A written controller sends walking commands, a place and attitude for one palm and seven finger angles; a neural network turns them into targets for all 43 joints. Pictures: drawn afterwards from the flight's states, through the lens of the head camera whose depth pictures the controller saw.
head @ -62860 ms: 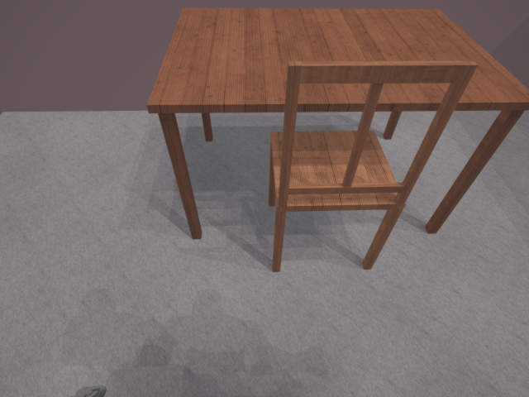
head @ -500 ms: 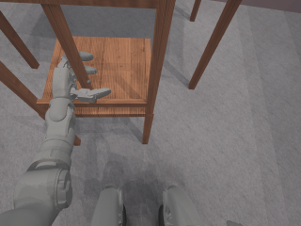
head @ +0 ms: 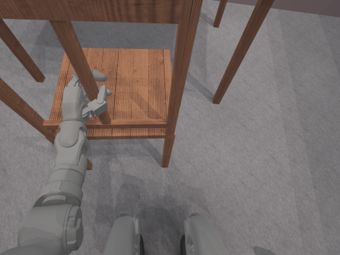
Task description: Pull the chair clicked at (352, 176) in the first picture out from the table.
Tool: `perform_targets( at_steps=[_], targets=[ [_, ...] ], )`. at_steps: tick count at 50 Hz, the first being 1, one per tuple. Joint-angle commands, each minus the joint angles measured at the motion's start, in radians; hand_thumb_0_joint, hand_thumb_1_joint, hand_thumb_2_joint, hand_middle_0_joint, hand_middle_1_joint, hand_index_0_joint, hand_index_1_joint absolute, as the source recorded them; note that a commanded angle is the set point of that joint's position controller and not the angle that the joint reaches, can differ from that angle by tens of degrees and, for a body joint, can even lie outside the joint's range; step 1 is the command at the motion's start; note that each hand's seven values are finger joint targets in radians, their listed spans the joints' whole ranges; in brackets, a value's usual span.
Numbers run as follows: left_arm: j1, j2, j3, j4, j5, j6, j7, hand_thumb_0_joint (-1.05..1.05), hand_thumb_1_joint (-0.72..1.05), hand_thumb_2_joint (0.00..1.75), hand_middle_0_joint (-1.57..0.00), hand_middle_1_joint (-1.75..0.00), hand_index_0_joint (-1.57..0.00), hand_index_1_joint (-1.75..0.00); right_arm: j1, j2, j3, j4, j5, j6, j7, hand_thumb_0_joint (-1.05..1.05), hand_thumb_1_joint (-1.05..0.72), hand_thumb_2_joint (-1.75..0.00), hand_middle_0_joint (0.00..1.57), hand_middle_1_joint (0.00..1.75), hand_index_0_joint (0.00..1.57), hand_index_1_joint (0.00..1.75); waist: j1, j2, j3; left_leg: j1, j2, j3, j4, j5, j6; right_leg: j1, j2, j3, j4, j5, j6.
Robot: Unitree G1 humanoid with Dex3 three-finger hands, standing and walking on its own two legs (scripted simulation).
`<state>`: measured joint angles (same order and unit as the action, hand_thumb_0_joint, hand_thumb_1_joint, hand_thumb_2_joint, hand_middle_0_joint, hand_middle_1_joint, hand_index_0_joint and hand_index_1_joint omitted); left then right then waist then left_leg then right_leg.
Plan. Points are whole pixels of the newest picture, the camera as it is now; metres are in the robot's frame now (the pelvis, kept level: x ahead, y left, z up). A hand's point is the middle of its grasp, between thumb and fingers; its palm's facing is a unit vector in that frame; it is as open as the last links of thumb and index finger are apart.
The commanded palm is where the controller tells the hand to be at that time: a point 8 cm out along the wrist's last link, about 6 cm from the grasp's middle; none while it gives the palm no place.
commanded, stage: hook a spindle and tug to test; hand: left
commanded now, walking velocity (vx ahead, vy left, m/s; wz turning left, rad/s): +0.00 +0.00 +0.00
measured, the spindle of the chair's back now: (90, 86) +0.49 +0.16 +0.05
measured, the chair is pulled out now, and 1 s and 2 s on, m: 0.30 0.37 0.54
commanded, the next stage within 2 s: step backward, pulling the chair out in 0.40 s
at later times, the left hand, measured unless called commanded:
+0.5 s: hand (105, 115) +0.42 +0.13 +0.03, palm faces +0.00 -1.00 -0.03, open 5.3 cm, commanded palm +0.41 +0.18 +0.03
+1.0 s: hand (105, 127) +0.39 +0.12 +0.04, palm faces -0.04 -0.99 -0.13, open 5.3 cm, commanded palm +0.37 +0.18 +0.04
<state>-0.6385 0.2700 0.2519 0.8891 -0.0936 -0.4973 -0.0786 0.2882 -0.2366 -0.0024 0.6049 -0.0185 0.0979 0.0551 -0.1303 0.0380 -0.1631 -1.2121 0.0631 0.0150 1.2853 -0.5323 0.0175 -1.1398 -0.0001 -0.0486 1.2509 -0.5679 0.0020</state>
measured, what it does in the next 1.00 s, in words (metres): rises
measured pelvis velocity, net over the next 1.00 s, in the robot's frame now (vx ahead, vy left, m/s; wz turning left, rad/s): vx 0.00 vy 0.01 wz -0.02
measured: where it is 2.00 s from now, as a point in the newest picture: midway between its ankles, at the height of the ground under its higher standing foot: outside the picture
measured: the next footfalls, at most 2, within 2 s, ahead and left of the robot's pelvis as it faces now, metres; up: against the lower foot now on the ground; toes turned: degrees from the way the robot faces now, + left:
left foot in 1.98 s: -0.11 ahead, +0.15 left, +0.00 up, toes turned +1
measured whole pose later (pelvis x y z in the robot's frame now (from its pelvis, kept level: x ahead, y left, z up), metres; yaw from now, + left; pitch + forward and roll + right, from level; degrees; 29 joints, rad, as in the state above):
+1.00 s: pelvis +0.00 +0.01 +0.10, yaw -1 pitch +10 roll -2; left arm -0.57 0.19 0.06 1.09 -0.06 -0.22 0.07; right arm 0.25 -0.26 -0.03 0.68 0.05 0.07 -0.11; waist -0.09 0.01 0.03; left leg -0.58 0.05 0.08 0.68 -0.28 0.03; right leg -0.52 0.00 0.00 0.62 -0.28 0.03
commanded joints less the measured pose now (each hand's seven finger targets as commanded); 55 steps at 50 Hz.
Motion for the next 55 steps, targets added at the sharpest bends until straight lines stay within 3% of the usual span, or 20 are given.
perform_targets(
  at_steps=[1,3,4,11,15,17,20,25,26,27,29,30,31,32,34,36,39,43,49,55],
  targets=[
    [-0.226,0.096,-0.037,-0.29,-0.004,-0.086,-0.017,0.0,0.9,0.9,-0.5,-1.45,-0.5,-1.45,0.11,-0.165,-0.07,-0.083,0.001,-0.021,-0.009,0.0,-0.9,-0.9,0.2,0.3,0.2,0.3,0.004,0.061,-0.507,0.504,-0.037,-0.06,-0.134,0.468,-0.003,0.185,0.034,0.002,-0.148,0.417,-0.036],
    [-0.198,0.062,-0.057,-0.309,-0.011,-0.084,-0.014,0.0,0.9,0.9,-0.5,-1.45,-0.5,-1.45,0.106,-0.161,-0.072,-0.086,0.004,-0.027,-0.008,0.0,-0.9,-0.9,0.2,0.3,0.2,0.3,0.001,0.048,-0.5,0.509,-0.036,-0.059,-0.135,0.468,-0.002,0.178,0.033,0.001,-0.152,0.419,-0.033],
    [-0.195,0.097,-0.035,-0.31,-0.007,-0.082,-0.01,0.0,0.9,0.9,-0.5,-1.45,-0.5,-1.45,0.106,-0.167,-0.073,-0.082,0.004,-0.027,-0.011,0.0,-0.9,-0.9,0.2,0.3,0.2,0.3,0.004,0.036,-0.485,0.49,-0.036,-0.058,-0.134,0.454,-0.002,0.186,0.032,0.003,-0.15,0.417,-0.033],
    [-0.158,0.058,-0.067,-0.366,-0.005,-0.089,-0.004,0.0,0.9,0.9,-0.5,-1.45,-0.5,-1.45,0.091,-0.158,-0.075,-0.086,0.003,-0.044,-0.014,0.0,-0.9,-0.9,0.2,0.3,0.2,0.3,0.01,0.052,-0.484,0.505,-0.04,-0.055,-0.132,0.471,-0.004,0.191,0.027,0.005,-0.146,0.428,-0.035],
    [-0.115,0.058,-0.068,-0.37,-0.004,-0.082,-0.002,0.0,0.9,0.9,-0.5,-1.45,-0.5,-1.45,0.078,-0.157,-0.073,-0.093,0.007,-0.047,-0.018,0.0,-0.9,-0.9,0.2,0.3,0.2,0.3,0.016,0.017,-0.47,0.484,-0.041,-0.053,-0.135,0.457,-0.003,0.207,0.026,0.005,-0.147,0.43,-0.033],
    [-0.143,0.038,-0.094,-0.384,-0.002,-0.082,-0.003,0.0,0.9,0.9,-0.5,-1.45,-0.5,-1.45,0.073,-0.154,-0.072,-0.096,0.007,-0.05,-0.02,0.0,-0.9,-0.9,0.2,0.3,0.2,0.3,0.009,0.044,-0.466,0.486,-0.043,-0.051,-0.129,0.441,-0.001,0.188,0.025,0.008,-0.146,0.414,-0.035],
    [-0.181,0.063,-0.071,-0.347,0.002,-0.082,0.004,0.0,0.9,0.9,-0.5,-1.45,-0.5,-1.45,0.068,-0.157,-0.071,-0.082,0.006,-0.054,-0.026,0.0,-0.9,-0.9,0.2,0.3,0.2,0.3,-0.002,0.003,-0.442,0.446,-0.046,-0.051,-0.123,0.395,0.002,0.191,0.024,0.013,-0.151,0.392,-0.03],
    [-0.247,0.068,-0.075,-0.321,0.004,-0.086,-0.004,0.0,0.9,0.9,-0.5,-1.45,-0.5,-1.45,0.06,-0.156,-0.067,-0.075,0.005,-0.061,-0.033,0.0,-0.9,-0.9,0.2,0.3,0.2,0.3,-0.01,0.014,-0.449,0.421,-0.051,-0.048,-0.115,0.357,0.004,0.187,0.022,0.02,-0.151,0.367,-0.03],
    [-0.356,0.343,-0.008,-0.532,0.078,0.033,0.09,0.0,0.9,0.9,-0.5,-1.45,-0.5,-1.45,0.098,-0.146,-0.066,-0.17,0.064,0.006,-0.064,0.0,-0.9,-0.9,0.2,0.3,0.2,0.3,0.074,0.089,-0.689,0.691,-0.033,-0.015,-0.312,0.35,0.022,0.613,-0.042,0.127,-0.363,0.398,-0.037],
    [-0.362,0.292,-0.035,-0.586,0.073,0.092,0.128,0.0,0.9,0.9,-0.5,-1.45,-0.5,-1.45,0.116,-0.13,-0.062,-0.202,0.073,0.015,-0.091,0.0,-0.9,-0.9,0.2,0.3,0.2,0.3,0.051,0.134,-0.67,0.752,-0.045,-0.008,-0.357,0.389,0.026,0.667,-0.031,0.109,-0.408,0.528,-0.032],
    [-0.136,0.153,-0.123,-0.432,0.076,0.218,0.163,0.0,0.9,0.9,-0.5,-1.45,-0.5,-1.45,0.074,-0.119,-0.044,-0.18,0.078,0.039,-0.119,0.0,-0.9,-0.9,0.2,0.3,0.2,0.3,0.043,0.037,-0.527,0.693,-0.032,-0.016,-0.401,0.412,0.025,0.701,-0.049,0.095,-0.445,0.633,-0.016],
    [-0.095,0.12,-0.151,-0.366,0.076,0.256,0.172,0.0,0.9,0.9,-0.5,-1.45,-0.5,-1.45,0.07,-0.125,-0.041,-0.161,0.078,0.049,-0.13,0.0,-0.9,-0.9,0.2,0.3,0.2,0.3,0.038,-0.015,-0.454,0.679,-0.016,-0.031,-0.443,0.406,0.023,0.713,-0.061,0.079,-0.46,0.64,-0.013],
    [-0.063,0.11,-0.163,-0.237,0.075,0.289,0.176,0.0,0.9,0.9,-0.5,-1.45,-0.5,-1.45,0.051,-0.136,-0.039,-0.139,0.08,0.056,-0.135,0.0,-0.9,-0.9,0.2,0.3,0.2,0.3,0.042,-0.038,-0.326,0.608,-0.004,-0.045,-0.494,0.307,0.018,0.686,-0.076,0.082,-0.506,0.506,-0.008],
    [-0.12,0.117,-0.16,-0.206,0.068,0.291,0.189,0.0,0.9,0.9,-0.5,-1.45,-0.5,-1.45,0.05,-0.144,-0.04,-0.122,0.081,0.053,-0.145,0.0,-0.9,-0.9,0.2,0.3,0.2,0.3,0.044,-0.06,-0.303,0.63,0.0,-0.037,-0.512,0.315,0.021,0.709,-0.087,0.085,-0.533,0.532,-0.002],
    [-0.218,0.116,-0.169,-0.11,0.075,0.283,0.209,0.0,0.9,0.9,-0.5,-1.45,-0.5,-1.45,0.077,-0.153,-0.04,-0.073,0.075,0.042,-0.157,0.0,-0.9,-0.9,0.2,0.3,0.2,0.3,0.035,-0.06,-0.298,0.711,0.017,-0.028,-0.547,0.461,0.018,0.77,-0.106,0.09,-0.565,0.738,0.018],
    [-0.288,0.107,-0.181,-0.046,0.073,0.261,0.205,0.0,0.9,0.9,-0.5,-1.45,-0.5,-1.45,0.092,-0.154,-0.047,-0.029,0.072,0.024,-0.163,0.0,-0.9,-0.9,0.2,0.3,0.2,0.3,0.038,0.011,-0.309,0.809,0.04,-0.031,-0.571,0.636,0.013,0.772,-0.111,0.09,-0.58,0.855,0.023],
    [-0.304,0.079,-0.204,0.036,0.073,0.243,0.19,0.0,0.9,0.9,-0.5,-1.45,-0.5,-1.45,0.095,-0.158,-0.054,0.022,0.073,-0.002,-0.17,0.0,-0.9,-0.9,0.2,0.3,0.2,0.3,0.046,0.084,-0.286,0.916,0.067,-0.057,-0.599,0.79,0.01,0.748,-0.095,0.079,-0.61,0.813,0.015],
    [-0.251,0.066,-0.204,0.068,0.068,0.23,0.172,0.0,0.9,0.9,-0.5,-1.45,-0.5,-1.45,0.081,-0.159,-0.065,0.038,0.071,-0.031,-0.173,0.0,-0.9,-0.9,0.2,0.3,0.2,0.3,0.058,0.114,-0.284,0.998,0.095,-0.091,-0.629,0.892,0.014,0.737,-0.068,0.074,-0.628,0.729,0.007],
    [-0.174,0.063,-0.201,-0.004,0.065,0.217,0.157,0.0,0.9,0.9,-0.5,-1.45,-0.5,-1.45,0.045,-0.157,-0.071,0.005,0.064,-0.053,-0.173,0.0,-0.9,-0.9,0.2,0.3,0.2,0.3,0.067,0.103,-0.273,1.023,0.138,-0.121,-0.692,0.863,0.022,0.744,-0.037,0.065,-0.605,0.56,0.005],
    [-0.204,0.085,-0.188,-0.035,0.063,0.204,0.164,0.0,0.9,0.9,-0.5,-1.45,-0.5,-1.45,0.012,-0.156,-0.065,0.011,0.056,-0.088,-0.17,0.0,-0.9,-0.9,0.2,0.3,0.2,0.3,0.082,0.136,-0.2,0.955,0.181,-0.138,-0.76,0.645,0.053,0.761,-0.029,0.067,-0.573,0.341,0.002]
  ],
)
